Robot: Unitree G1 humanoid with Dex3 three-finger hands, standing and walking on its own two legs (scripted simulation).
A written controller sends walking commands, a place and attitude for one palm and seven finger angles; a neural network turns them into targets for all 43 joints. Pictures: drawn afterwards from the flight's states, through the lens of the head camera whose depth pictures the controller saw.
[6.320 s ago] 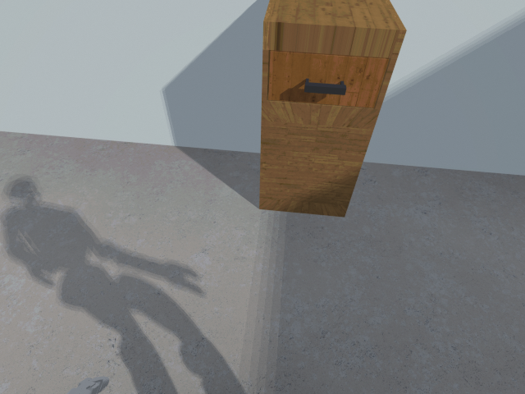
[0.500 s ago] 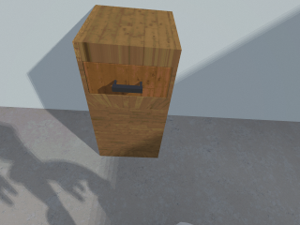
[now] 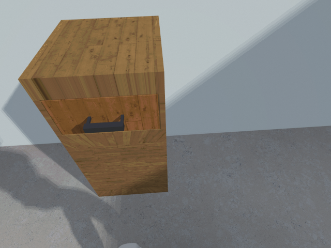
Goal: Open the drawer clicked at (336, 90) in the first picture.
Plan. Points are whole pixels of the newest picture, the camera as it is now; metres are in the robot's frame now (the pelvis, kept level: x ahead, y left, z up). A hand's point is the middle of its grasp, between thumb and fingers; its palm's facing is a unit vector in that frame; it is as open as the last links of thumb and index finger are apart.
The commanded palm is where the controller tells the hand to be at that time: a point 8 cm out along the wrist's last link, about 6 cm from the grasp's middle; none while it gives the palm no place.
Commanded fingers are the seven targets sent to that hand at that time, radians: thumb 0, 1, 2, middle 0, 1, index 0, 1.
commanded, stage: come to a stop and stand still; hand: left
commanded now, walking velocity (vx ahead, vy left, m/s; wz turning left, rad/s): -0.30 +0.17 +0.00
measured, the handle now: (105, 122) +0.53 +0.24 -0.05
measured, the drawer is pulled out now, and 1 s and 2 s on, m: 0.00 0.00 0.00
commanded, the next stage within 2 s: look again from close up in 1.98 s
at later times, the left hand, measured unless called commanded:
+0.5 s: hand out of the picture +0.03 +0.20 -0.17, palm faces +0.00 -0.97 -0.25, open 7.3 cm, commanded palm none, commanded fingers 0.00 0.90 0.90 -0.20 -0.30 -0.20 -0.30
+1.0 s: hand out of the picture -0.05 +0.12 -0.17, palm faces +0.01 -0.98 -0.19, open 7.2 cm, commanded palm none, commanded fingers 0.00 0.90 0.90 -0.20 -0.30 -0.20 -0.30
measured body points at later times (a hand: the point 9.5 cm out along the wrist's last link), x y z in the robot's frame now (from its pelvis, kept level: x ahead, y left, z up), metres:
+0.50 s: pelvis -0.01 +0.00 +0.00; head +0.03 -0.01 +0.45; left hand +0.03 +0.25 -0.15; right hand +0.07 -0.23 -0.16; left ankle +0.07 +0.12 -0.74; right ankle -0.06 -0.12 -0.71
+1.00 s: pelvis -0.06 -0.05 +0.00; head -0.05 -0.05 +0.45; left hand -0.05 +0.18 -0.15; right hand -0.10 -0.26 -0.16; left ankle -0.04 +0.11 -0.74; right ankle -0.06 -0.13 -0.74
